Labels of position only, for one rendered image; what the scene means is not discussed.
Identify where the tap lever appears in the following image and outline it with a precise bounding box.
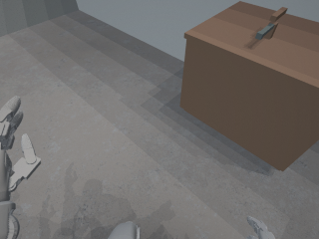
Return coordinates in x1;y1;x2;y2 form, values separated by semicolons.
255;23;275;40

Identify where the robot left forearm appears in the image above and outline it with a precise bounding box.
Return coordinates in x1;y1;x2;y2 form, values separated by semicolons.
0;200;20;239

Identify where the left robot thigh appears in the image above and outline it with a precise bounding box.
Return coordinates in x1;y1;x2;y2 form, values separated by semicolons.
108;222;141;239

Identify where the right robot hand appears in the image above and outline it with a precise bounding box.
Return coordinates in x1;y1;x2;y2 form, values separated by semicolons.
246;216;276;239

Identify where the counter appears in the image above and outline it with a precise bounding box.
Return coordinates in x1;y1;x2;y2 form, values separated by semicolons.
179;1;319;171

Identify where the left robot hand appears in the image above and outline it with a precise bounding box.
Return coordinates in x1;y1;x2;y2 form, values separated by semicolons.
0;96;41;202

